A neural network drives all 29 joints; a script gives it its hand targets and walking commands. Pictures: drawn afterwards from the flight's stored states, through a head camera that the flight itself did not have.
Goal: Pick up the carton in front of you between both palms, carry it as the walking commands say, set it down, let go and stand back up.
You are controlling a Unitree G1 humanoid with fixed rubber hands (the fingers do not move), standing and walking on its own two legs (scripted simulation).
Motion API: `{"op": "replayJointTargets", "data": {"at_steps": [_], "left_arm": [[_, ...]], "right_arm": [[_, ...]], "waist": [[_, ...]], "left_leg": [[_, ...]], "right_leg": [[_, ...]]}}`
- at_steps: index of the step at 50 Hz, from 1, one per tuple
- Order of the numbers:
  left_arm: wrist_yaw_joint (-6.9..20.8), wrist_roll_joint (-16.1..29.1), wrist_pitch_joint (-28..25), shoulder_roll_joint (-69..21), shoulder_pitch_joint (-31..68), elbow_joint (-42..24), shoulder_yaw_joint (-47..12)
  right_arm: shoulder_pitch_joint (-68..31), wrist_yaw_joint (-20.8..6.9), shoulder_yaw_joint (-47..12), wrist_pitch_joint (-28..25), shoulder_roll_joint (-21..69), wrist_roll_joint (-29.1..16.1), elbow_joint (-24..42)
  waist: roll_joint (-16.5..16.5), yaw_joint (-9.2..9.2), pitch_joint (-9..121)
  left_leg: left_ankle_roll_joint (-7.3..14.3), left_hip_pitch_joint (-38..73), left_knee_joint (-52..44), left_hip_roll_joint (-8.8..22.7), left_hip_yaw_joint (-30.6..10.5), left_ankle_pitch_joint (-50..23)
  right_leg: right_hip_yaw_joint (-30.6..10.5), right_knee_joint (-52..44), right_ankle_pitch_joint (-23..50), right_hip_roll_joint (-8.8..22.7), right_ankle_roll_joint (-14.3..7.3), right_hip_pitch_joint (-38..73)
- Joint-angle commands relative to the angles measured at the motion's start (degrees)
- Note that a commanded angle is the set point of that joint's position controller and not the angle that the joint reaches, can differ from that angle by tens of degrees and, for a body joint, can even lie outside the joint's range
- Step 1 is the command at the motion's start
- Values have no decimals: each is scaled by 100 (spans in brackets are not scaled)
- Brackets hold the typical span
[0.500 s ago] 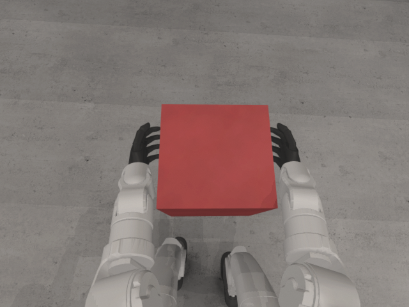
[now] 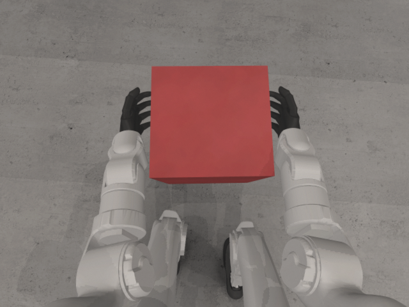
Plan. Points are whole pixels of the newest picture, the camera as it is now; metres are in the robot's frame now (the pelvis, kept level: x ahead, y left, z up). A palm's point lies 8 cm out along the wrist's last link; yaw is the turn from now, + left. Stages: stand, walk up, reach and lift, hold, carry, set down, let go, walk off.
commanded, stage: set down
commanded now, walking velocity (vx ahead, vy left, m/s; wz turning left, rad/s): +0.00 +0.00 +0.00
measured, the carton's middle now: (208, 136) +0.45 +0.03 -0.16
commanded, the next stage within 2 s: none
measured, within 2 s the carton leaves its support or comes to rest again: rests again in 1.88 s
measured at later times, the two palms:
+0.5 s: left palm (149, 135) +0.46 +0.18 -0.24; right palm (264, 130) +0.50 -0.12 -0.24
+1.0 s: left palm (153, 132) +0.50 +0.19 -0.35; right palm (250, 132) +0.53 -0.10 -0.37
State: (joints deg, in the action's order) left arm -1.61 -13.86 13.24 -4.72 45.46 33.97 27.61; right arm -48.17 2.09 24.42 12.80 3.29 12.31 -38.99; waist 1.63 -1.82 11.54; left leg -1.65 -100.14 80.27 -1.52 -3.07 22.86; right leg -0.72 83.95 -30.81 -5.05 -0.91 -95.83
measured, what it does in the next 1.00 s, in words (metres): lowers itself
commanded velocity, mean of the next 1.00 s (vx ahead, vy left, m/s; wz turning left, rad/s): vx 0.00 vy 0.00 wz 0.00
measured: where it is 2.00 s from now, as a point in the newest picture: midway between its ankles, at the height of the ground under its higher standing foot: (203, 268)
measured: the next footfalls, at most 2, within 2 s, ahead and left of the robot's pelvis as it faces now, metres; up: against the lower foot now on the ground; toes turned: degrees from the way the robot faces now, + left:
none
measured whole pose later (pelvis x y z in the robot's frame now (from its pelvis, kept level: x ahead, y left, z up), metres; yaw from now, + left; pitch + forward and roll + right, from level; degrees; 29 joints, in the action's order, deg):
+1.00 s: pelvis -0.03 +0.00 -0.20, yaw +0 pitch +43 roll +1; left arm -5.3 -1.3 14.1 10.0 77.3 48.6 23.9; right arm -81.0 7.8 10.3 13.9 -13.1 1.5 -53.9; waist -1.0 -5.1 -12.0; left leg -2.4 -134.1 119.6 -1.8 -1.4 28.9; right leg 0.2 125.4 -39.3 -6.4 -0.2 -129.4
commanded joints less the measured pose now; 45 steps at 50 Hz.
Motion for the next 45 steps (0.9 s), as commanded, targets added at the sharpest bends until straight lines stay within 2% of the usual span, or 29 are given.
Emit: {"op": "replayJointTargets", "data": {"at_steps": [1, 11, 24, 36, 41, 45], "left_arm": [[1075, 556, -55, -4934, 3310, 332, -3021], [831, 870, 138, -4812, 4453, 119, -3220], [817, 874, 261, -4418, 5540, 373, -2808], [902, 1357, 65, -3722, 6476, 385, -2957], [1049, 1663, 29, -4033, 6203, 995, -2779], [1180, 1915, 50, -4201, 6248, 938, -2889]], "right_arm": [[-3278, -1054, -2857, -138, 5031, -553, -207], [-4457, -1081, -3019, 15, 4692, -901, -109], [-5433, -1266, -2671, 154, 4169, -994, -607], [-6313, -1200, -3181, -8, 3736, -1519, -719], [-6701, -1109, -3301, -171, 3552, -1621, -611], [-6767, -1042, -3482, -196, 3681, -1707, -430]], "waist": [[-23, -80, 4796], [-112, -97, 5624], [-116, -141, 5174], [66, -307, 5110], [348, -235, 4855], [459, -230, 5210]], "left_leg": [[-29, 3023, 117, -715, 398, -1691], [-111, 2884, 1035, -700, 507, -1537], [-67, 2237, 1975, -619, 565, -1322], [-36, 1831, 3006, -474, 710, -1609], [6, 1471, 3400, -440, 674, -1934], [-6, 1196, 3599, -424, 715, -2135]], "right_leg": [[-90, -609, 1833, -520, 242, 1579], [214, 407, 1315, -623, 228, 618], [346, 1373, 903, -549, 184, -704], [311, 2295, 1225, -410, 204, -640], [305, 2604, 1616, -327, 197, -526], [266, 2788, 2067, -303, 166, -11]]}}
